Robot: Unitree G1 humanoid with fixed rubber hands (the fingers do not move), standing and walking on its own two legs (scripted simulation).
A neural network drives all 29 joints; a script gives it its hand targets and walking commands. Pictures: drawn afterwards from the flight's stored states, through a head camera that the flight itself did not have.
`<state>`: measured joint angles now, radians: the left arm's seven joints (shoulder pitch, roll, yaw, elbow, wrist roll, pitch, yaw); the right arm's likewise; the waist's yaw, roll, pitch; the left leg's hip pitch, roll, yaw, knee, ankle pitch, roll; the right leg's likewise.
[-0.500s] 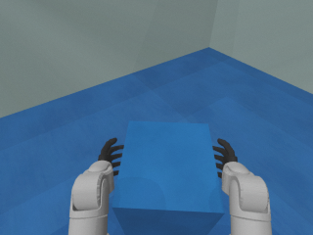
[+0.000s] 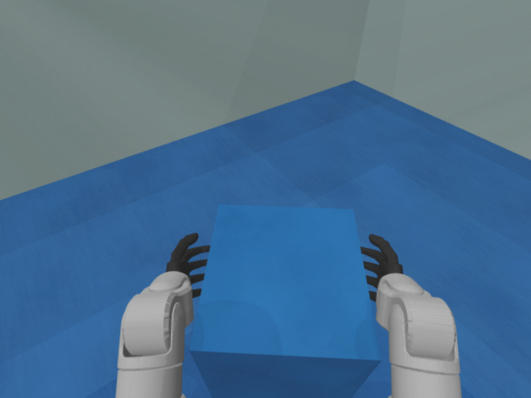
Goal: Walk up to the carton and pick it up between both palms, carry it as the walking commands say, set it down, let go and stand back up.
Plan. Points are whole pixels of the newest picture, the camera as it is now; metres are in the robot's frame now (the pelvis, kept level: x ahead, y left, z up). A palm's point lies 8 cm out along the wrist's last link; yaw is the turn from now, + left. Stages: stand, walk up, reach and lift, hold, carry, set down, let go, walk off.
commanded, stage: carry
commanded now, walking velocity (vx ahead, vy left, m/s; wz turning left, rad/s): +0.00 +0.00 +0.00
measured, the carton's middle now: (281, 311) +0.27 +0.00 +0.01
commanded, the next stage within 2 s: none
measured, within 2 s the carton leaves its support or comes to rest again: neither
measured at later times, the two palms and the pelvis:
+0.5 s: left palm (185, 286) +0.27 +0.14 +0.08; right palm (396, 290) +0.27 -0.15 +0.09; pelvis -0.01 -0.01 -0.01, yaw -3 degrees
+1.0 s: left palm (283, 306) +0.25 +0.00 +0.06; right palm (522, 362) +0.18 -0.28 +0.08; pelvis -0.05 -0.07 -0.01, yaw -16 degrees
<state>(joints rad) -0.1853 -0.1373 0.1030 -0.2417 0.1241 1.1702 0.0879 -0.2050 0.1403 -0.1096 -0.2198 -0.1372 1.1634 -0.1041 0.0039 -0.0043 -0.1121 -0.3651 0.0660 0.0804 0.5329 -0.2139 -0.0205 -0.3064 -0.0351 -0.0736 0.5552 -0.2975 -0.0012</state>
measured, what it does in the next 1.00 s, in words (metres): steps on the spot, turning right: left foot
